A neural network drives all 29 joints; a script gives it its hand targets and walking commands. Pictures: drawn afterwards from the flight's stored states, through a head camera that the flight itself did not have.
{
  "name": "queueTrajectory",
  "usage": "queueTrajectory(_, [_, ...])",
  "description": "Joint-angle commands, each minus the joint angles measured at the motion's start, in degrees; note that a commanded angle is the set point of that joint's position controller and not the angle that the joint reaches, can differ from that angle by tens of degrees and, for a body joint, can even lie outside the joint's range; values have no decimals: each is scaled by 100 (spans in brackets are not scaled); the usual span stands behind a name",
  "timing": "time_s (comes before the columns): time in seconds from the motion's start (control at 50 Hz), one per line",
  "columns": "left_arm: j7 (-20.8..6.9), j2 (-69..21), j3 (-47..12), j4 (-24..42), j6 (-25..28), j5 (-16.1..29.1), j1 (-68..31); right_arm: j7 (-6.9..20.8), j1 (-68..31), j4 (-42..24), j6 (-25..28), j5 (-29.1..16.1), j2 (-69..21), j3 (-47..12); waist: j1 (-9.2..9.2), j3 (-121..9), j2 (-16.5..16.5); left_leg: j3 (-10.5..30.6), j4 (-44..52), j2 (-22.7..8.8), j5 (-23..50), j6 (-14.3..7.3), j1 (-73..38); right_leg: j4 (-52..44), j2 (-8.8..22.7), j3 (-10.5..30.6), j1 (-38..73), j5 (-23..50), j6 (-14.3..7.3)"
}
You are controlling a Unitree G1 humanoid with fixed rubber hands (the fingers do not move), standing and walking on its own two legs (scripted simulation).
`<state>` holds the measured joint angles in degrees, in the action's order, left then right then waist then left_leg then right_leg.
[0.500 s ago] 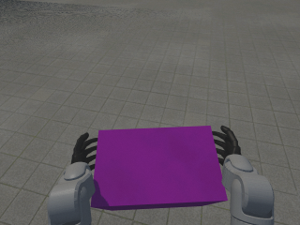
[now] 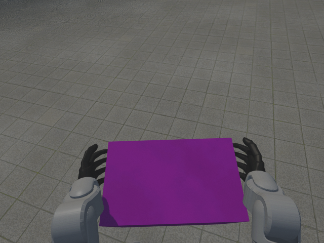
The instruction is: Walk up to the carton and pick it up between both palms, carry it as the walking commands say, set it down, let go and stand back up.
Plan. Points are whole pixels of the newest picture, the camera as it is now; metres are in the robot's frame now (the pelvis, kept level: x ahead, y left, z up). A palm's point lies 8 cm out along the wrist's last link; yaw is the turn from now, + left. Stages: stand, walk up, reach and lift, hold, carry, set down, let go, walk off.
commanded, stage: carry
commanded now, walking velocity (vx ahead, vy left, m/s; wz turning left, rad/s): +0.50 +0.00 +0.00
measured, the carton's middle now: (170, 187) +0.26 +0.01 +0.01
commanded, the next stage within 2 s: none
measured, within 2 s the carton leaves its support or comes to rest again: neither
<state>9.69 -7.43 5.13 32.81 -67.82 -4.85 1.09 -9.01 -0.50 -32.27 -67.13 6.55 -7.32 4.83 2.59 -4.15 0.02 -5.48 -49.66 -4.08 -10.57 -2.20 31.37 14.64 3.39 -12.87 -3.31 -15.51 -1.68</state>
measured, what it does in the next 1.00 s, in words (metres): walks ahead: left foot, then right foot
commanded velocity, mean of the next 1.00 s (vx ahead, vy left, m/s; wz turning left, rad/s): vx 0.50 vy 0.00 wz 0.00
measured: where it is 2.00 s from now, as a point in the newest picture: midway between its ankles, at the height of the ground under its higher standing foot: (172, 101)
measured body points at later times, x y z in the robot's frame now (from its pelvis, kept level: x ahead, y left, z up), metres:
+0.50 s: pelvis +0.35 +0.02 +0.00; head +0.37 +0.04 +0.45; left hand +0.61 +0.19 +0.08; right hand +0.60 -0.16 +0.09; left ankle +0.24 +0.11 -0.75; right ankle +0.48 -0.12 -0.71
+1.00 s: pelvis +0.70 -0.02 +0.00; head +0.70 -0.05 +0.45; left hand +0.95 +0.15 +0.11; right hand +0.96 -0.20 +0.09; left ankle +0.83 +0.15 -0.69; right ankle +0.59 -0.07 -0.75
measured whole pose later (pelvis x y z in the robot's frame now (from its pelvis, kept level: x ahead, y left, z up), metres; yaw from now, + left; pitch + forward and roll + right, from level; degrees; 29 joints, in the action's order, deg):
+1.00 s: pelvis +0.70 -0.02 +0.00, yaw +0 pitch +3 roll +3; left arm 8.8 -7.3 6.2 32.0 -68.5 -5.2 -1.1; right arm -10.1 -2.3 -32.6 -68.9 6.7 -7.3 4.6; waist 0.6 -3.2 -1.3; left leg -6.7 -41.7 -5.4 -0.2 -1.1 35.1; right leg 8.3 1.4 -11.1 3.3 -14.6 -2.9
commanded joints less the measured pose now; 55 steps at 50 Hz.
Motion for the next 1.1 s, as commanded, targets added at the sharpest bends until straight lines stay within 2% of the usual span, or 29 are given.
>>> queueTrajectory(0.0, [-1459, -4313, -4026, 400, -47, 2227, -2347, 1127, -1811, -110, -143, -1876, -4656, -3910, -136, -224, 929, -489, 1258, 242, 512, -47, -144, -503, 867, 348, 439, 2581, -271])
queueTrajectory(0.04, [-1426, -4207, -3946, 413, -74, 2193, -2280, 1115, -1935, -224, -194, -1917, -4565, -3941, -72, -191, 1006, -718, 1856, 409, 687, -47, -299, -297, 839, 262, 661, 3266, -308])
queueTrajectory(0.08, [-1383, -4126, -3899, 441, -109, 2165, -2233, 1112, -1951, -272, -236, -1974, -4530, -3953, -85, -382, 1103, -878, 2138, 577, 803, -100, -780, 149, 983, 206, 862, 4579, -263])
queueTrajectory(0.12, [-1356, -4082, -3872, 484, -144, 2126, -2284, 1112, -1819, -199, -238, -2029, -4539, -3918, -296, -1037, 999, -929, 2434, 704, 842, -292, -2315, 1688, 892, -82, 552, 5030, -34])
queueTrajectory(0.14, [-1355, -4040, -3861, 543, -154, 2098, -2447, 1126, -1878, -223, -231, -2078, -4565, -3899, -508, -1400, 818, -248, 2250, 337, 479, -514, -3603, 2871, 783, 4, -599, 4296, 111])
queueTrajectory(0.16, [-1376, -4122, -3908, 611, -197, 2097, -2425, 1138, -2003, -259, -229, -2085, -4451, -3894, -506, -1708, -620, 2513, 2969, -1314, -206, -1152, -4354, 4772, 124, 1, -2164, 1838, 352])
queueTrajectory(0.18, [-1400, -4296, -4022, 630, -221, 2158, -2319, 1170, -1936, -196, -226, -2173, -4567, -3900, -375, -1760, -1584, 3926, 3638, -1973, 134, -1615, -4748, 5943, -416, 584, -3451, -955, 297])
queueTrajectory(0.2, [-1399, -4596, -4088, 535, -202, 2200, -2320, 1200, -2006, -306, -215, -2265, -4816, -3942, -328, -1693, -1096, 3354, 3461, -1962, 996, -1547, -4446, 6488, -14, 1191, -3664, -910, 200])
queueTrajectory(0.22, [-1421, -4824, -4125, 429, -156, 2180, -2327, 1252, -2165, -309, -177, -2307, -5033, -4002, -289, -1573, -493, 2762, 3436, -1779, 1216, -1312, -3978, 6305, 233, 1375, -3529, -520, 202])
queueTrajectory(0.24, [-1437, -5004, -4107, 382, -74, 2143, -2415, 1305, -2345, -287, -131, -2388, -5213, -4091, -275, -1413, -191, 2157, 3538, -1542, 1100, -1045, -3624, 5923, 414, 1396, -3418, -275, 244])
queueTrajectory(0.28, [-1436, -5105, -4073, 256, 35, 2035, -2318, 1394, -2162, -146, -74, -2349, -5231, -4093, -295, -1190, -340, 1305, 3723, -1197, 874, -746, -3331, 5017, 446, 1212, -3077, -86, 279])
queueTrajectory(0.32, [-1394, -5088, -4068, 207, 82, 1933, -2226, 1447, -2132, -202, -25, -2385, -5143, -4097, -330, -897, -492, 1016, 3943, -1163, 983, -776, -3221, 4246, 357, 967, -3158, 11, 285])
queueTrajectory(0.36, [-1340, -5028, -4121, 272, 93, 1938, -2213, 1463, -2100, -283, -7, -2422, -5034, -4097, -363, -725, -581, 745, 3932, -1095, 1602, -801, -3435, 3499, 254, 737, -3390, 348, 270])
queueTrajectory(0.44, [-1261, -4842, -4250, 470, 15, 1985, -2257, 1416, -1852, -334, -49, -2344, -4757, -3968, -405, -443, -939, 132, 3983, -777, 2605, -651, -3571, 1971, -116, 170, -3173, 1173, 215])
queueTrajectory(0.5, [-1227, -4706, -4284, 621, -40, 2035, -2353, 1343, -1767, -416, -101, -2267, -4602, -3912, -396, -460, -1085, -168, 3856, -782, 3585, -490, -3711, 1308, -265, 0, -2636, 1631, 81])
queueTrajectory(0.54, [-1207, -4544, -4240, 632, -73, 2030, -2287, 1302, -1825, -561, -148, -2248, -4520, -3954, -318, -919, -1021, -423, 3066, -692, 4244, -338, -3843, 1088, -443, -161, -1678, 1659, 64])
queueTrajectory(0.56, [-1199, -4446, -4184, 566, -97, 2017, -2123, 1286, -1906, -617, -190, -2235, -4463, -3975, -186, -1251, -857, -626, 2272, -592, 4170, -249, -3682, 872, -566, -373, -801, 1722, 76])
queueTrajectory(0.58, [-1206, -4356, -4110, 548, -128, 2002, -2061, 1266, -1959, -617, -237, -2217, -4387, -3956, -60, -1506, -525, -698, 1292, -450, 3534, -200, -3195, 834, -495, -366, 113, 1296, 103])
queueTrajectory(0.6, [-1224, -4279, -4023, 509, -173, 1958, -2080, 1248, -1973, -520, -300, -2184, -4285, -3925, 53, -1603, -179, -605, 96, -290, 2272, -140, -2059, 805, 233, 655, 1009, 289, 57])
queueTrajectory(0.62, [-1214, -4161, -3975, 494, -212, 1971, -2264, 1222, -1785, -431, -364, -2071, -4319, -3915, -146, -1842, 1499, -250, -1352, 537, -643, 12, -224, 48, 1991, 3625, 1903, -1055, -670])
queueTrajectory(0.64, [-1244, -4423, -3997, 370, -209, 2103, -2215, 1244, -2126, -434, -359, -2108, -4368, -3992, -140, -1787, 1331, 456, -2356, 523, -1221, -72, 400, -450, 2142, 4384, 1730, -823, -931])
queueTrajectory(0.66, [-1288, -4649, -4013, 372, -190, 2148, -2379, 1265, -2252, -354, -342, -2189, -4649, -4035, -182, -1632, 787, 770, -2597, 163, -1002, -155, 444, -400, 2117, 3852, 1210, -511, -933])
queueTrajectory(0.68, [-1331, -4830, -4048, 397, -158, 2131, -2511, 1293, -2237, -262, -298, -2184, -4877, -4068, -187, -1498, 298, 829, -2470, -57, -664, -133, 375, -491, 1981, 3334, 840, -301, -771])
queueTrajectory(0.74, [-1433, -5154, -4113, 266, -89, 2188, -2596, 1346, -2150, -69, -168, -2156, -5221, -4068, -218, -1139, 254, 626, -1665, -324, -284, 19, 64, -736, 1503, 2036, 213, 41, -473])
queueTrajectory(0.82, [-1485, -4763, -4053, 217, -70, 2194, -2470, 1241, -2097, 52, -141, -2037, -5064, -4039, -190, -701, 523, 265, -823, -265, 370, 107, 586, -957, 1319, 1392, 517, 872, -230])
queueTrajectory(0.9, [-1485, -4441, -3881, 236, -95, 2158, -2445, 1154, -2185, -5, -206, -2032, -4926, -4051, -158, -402, 738, -189, 110, -52, 980, 170, 620, -879, 878, 720, 728, 1939, -94])
queueTrajectory(0.98, [-1448, -4275, -3732, 244, -154, 2105, -2371, 1105, -2261, -145, -302, -2033, -4800, -4115, -70, -120, 922, -695, 1449, 233, 1216, 75, 295, -637, 589, 353, 887, 2994, -152])
queueTrajectory(1.04, [-1401, -4217, -3748, 317, -203, 2125, -2361, 1089, -2236, -260, -362, -2057, -4744, -4126, -45, -283, 1009, -962, 2227, 486, 1175, -58, -203, -204, 764, 362, 1333, 4940, -256])
queueTrajectory(1.08, [-1386, -4227, -3813, 381, -236, 2176, -2362, 1084, -2142, -294, -368, -2071, -4747, -4095, -89, -751, 1105, -1180, 2563, 681, 1239, -153, -1201, 733, 811, 218, 1480, 5786, -249])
